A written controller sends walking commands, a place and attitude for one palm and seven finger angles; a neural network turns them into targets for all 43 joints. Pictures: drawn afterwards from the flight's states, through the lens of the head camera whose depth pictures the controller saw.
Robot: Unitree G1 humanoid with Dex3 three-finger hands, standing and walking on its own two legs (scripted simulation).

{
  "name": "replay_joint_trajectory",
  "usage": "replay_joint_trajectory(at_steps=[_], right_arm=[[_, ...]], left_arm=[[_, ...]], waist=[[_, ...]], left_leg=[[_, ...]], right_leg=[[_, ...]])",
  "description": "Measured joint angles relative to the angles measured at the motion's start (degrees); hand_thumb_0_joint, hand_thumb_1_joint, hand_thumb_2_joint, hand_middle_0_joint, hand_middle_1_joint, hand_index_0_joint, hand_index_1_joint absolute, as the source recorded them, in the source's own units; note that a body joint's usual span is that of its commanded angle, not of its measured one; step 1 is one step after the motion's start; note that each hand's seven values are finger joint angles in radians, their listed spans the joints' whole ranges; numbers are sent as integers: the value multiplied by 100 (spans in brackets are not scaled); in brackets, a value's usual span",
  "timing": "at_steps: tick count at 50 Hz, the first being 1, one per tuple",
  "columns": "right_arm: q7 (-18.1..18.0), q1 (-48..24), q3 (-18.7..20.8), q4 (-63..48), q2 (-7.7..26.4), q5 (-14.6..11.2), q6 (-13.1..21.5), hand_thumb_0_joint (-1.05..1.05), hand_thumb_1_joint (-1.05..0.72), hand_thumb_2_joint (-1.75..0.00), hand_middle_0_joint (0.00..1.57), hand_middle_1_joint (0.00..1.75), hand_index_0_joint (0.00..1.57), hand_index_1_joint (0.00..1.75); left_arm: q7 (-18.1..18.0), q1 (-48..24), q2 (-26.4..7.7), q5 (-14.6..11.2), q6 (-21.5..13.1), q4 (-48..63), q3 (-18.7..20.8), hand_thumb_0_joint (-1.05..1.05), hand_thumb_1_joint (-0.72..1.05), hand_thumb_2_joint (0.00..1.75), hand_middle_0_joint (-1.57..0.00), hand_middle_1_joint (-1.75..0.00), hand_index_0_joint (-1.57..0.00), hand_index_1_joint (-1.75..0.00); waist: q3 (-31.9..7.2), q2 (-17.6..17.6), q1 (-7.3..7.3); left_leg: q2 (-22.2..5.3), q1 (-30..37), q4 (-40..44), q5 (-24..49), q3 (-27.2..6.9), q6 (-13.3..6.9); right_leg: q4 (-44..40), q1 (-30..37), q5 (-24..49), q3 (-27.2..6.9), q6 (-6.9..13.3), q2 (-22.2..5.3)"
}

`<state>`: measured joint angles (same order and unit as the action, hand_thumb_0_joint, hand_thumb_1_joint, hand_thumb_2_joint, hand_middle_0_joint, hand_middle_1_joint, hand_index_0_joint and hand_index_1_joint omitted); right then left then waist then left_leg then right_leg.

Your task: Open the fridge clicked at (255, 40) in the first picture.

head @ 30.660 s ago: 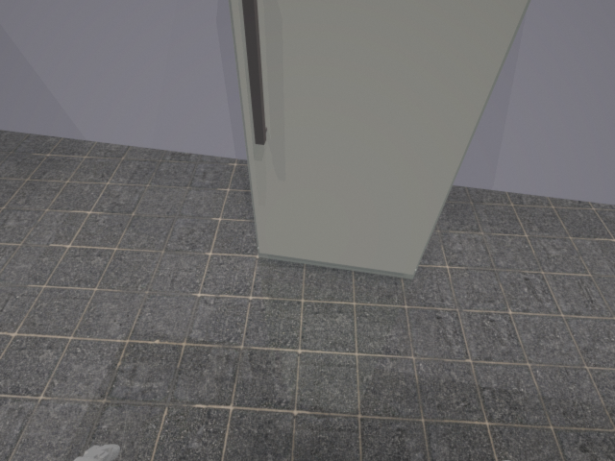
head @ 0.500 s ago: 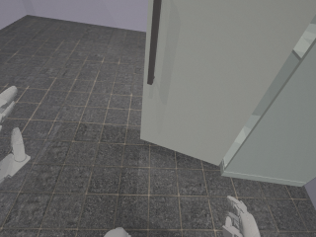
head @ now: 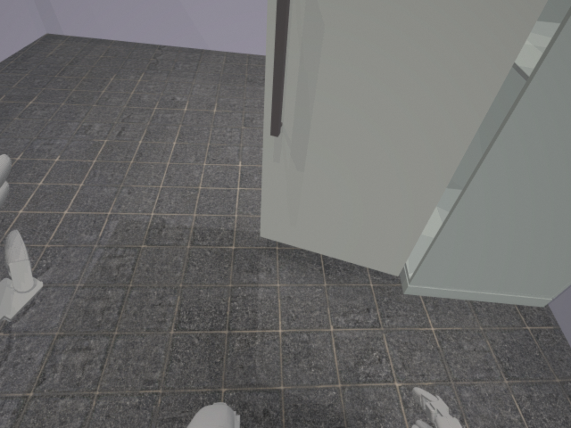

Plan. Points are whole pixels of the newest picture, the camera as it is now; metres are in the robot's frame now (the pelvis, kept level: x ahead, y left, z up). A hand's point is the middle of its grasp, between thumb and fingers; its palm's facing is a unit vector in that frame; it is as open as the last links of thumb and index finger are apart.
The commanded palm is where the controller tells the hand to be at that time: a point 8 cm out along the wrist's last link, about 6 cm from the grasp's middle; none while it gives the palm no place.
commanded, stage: stop stepping back and stand still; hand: left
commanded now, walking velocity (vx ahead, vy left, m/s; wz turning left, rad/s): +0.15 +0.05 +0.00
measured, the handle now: (282, 53) +0.95 +0.08 +0.13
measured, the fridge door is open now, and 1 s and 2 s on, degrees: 76 76 76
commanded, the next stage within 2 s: let the arm hang, fingers relaxed in 0.38 s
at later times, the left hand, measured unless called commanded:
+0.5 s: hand (14, 297) +0.18 +0.28 +0.17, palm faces +0.47 -0.76 -0.44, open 7.4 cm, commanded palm none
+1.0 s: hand out of the picture -0.01 +0.26 -0.16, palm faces -0.05 -0.96 -0.26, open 7.2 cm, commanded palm none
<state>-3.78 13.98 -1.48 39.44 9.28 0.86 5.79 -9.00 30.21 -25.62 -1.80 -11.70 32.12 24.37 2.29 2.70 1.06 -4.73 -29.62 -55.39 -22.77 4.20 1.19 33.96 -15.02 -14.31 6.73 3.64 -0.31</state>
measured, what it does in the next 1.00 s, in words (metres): stands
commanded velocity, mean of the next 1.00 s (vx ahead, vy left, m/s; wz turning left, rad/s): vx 0.02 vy -0.01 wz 0.00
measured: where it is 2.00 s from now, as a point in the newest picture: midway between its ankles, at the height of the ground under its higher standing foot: outside the picture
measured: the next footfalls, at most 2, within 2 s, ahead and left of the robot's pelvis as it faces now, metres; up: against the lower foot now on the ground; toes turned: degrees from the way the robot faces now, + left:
none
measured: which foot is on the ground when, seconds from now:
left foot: down 0.00-1.00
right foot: down 0.00-1.00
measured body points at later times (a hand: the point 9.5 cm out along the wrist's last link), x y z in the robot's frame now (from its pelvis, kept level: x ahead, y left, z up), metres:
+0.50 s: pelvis -0.01 +0.02 +0.00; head -0.01 +0.02 +0.45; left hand +0.15 +0.32 +0.19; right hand +0.16 -0.22 -0.09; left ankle +0.04 +0.13 -0.73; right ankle +0.02 -0.08 -0.73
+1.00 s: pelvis +0.00 +0.04 +0.02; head +0.05 +0.05 +0.46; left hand -0.01 +0.31 -0.14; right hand +0.01 -0.23 -0.13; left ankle +0.04 +0.14 -0.73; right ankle +0.02 -0.08 -0.73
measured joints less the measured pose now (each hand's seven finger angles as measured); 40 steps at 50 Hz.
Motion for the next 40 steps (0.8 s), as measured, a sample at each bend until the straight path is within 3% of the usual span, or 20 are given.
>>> replay_joint_trajectory(at_steps=[5, 8, 10, 12, 15, 16, 18, 20, 24, 26, 29, 33, 36, 40], right_arm=[[-151, 36, 14, -59, 212, -10, 36, 1, -90, -89, 20, 30, 21, 30], [-202, -164, 66, -146, 264, 7, 79, 1, -90, -89, 20, 30, 21, 30], [-143, -260, 77, -159, 200, 1, 82, 1, -90, -89, 20, 30, 21, 30], [-71, -258, 53, -211, 141, -14, 94, 1, -90, -89, 20, 30, 21, 30], [-14, -159, -12, -385, 71, -28, 99, 1, -90, -89, 20, 30, 21, 30], [-5, -157, -12, -434, 67, -27, 76, 1, -90, -89, 20, 30, 21, 30], [1, -199, -7, -413, 76, -35, 33, 1, -90, -89, 20, 30, 21, 30], [8, -234, -6, -259, 117, -48, 24, 1, -90, -89, 20, 30, 21, 30], [-38, -165, 14, -160, 268, -95, 22, 1, -90, -89, 20, 30, 21, 30], [208, -188, 153, 81, 501, -73, 130, 1, -90, -89, 20, 30, 21, 30], [412, -451, 185, 513, 823, -19, -286, 1, -90, -89, 20, 30, 21, 30], [485, -631, 149, 760, 885, 35, -586, 1, -90, -89, 20, 30, 21, 30], [481, -568, 115, 962, 805, 54, -656, 1, -90, -89, 20, 30, 21, 30], [441, -325, 69, 1460, 707, 42, -689, 1, -90, -89, 20, 30, 20, 30]], left_arm=[[-86, -256, 303, 6, 80, -385, -105, 1, 88, 90, -21, -30, -21, -30], [-92, -506, 309, 40, 121, -488, -82, 1, 88, 90, -21, -30, -21, -30], [-35, -513, 243, 66, 115, -524, -62, 1, 88, 90, -21, -30, -21, -30], [-3, -354, 202, 68, 132, -450, -96, 1, 89, 90, -20, -30, -21, -30], [-4, 34, 65, 61, 117, -212, -80, 1, 89, 90, -21, -30, -21, -30], [-6, 105, 37, 67, 92, -159, -61, 1, 88, 90, -21, -30, -21, -30], [-20, 139, 7, 34, 73, -85, -38, 1, 88, 90, -21, -30, -21, -30], [-46, 53, 63, -1, 42, -147, -61, 1, 88, 90, -21, -30, -21, -30], [-95, -108, 281, -23, 67, -400, -130, 1, 88, 90, -21, -30, -21, -30], [166, -573, 258, 182, 65, -1307, -512, 1, 89, 90, -20, -30, -21, -30], [584, -1342, 372, 302, 750, -3613, -1314, 0, 89, 90, -20, -30, -20, -30], [849, -1806, 704, 364, 1354, -6387, -2163, 0, 90, 90, -19, -30, -20, -29], [923, -1839, 1048, 341, 1460, -7678, -2575, 1, 90, 90, -19, -30, -20, -29], [884, -1759, 1379, 297, 1375, -8669, -2680, 1, 94, 90, -20, -30, -21, -30]], waist=[[-232, -70, 8], [-15, -67, -61], [54, -19, -120], [30, -48, -173], [-68, -104, -175], [-66, -144, -143], [0, -150, -46], [29, -139, 47], [-47, -239, 33], [-192, -439, -9], [-373, -619, -22], [-261, -581, -283], [-43, -354, -394], [174, -147, -321]], left_leg=[[65, 973, 1634, -202, 203, -183], [101, 992, 1857, 1083, 184, -321], [147, 1033, 1913, 1163, 192, -313], [164, 1092, 2131, 1203, 149, -287], [162, 1020, 2262, 1170, 120, -235], [143, 914, 2121, 926, 107, -209], [207, 715, 1609, 438, 11, -117], [268, 647, 1213, 241, -48, -63], [252, 1108, 1989, 539, -74, -107], [248, 946, 1986, 1134, -197, -207], [355, 704, 1666, 763, -157, -246], [415, 819, 1879, 833, -94, -253], [415, 1017, 2204, 973, -35, -260], [375, 1228, 2695, 1200, -19, -260]], right_leg=[[220, -163, -418, 38, -68, -97], [1143, -475, -1127, -153, -221, -19], [1687, -607, -1226, -274, -261, 27], [1484, -483, -1264, -224, -284, 47], [282, 48, -1225, -86, -251, 64], [21, 88, -895, -78, -184, 89], [-111, 38, -79, -94, -40, 75], [-146, 49, 4, -140, -32, 48], [-174, 69, -114, -129, -135, 32], [122, -176, -251, 9, -199, -12], [467, -446, -405, -31, -256, -146], [325, -381, -332, -90, -288, -198], [28, -224, -175, -144, -299, -177], [-576, 25, 134, -151, -311, -97]])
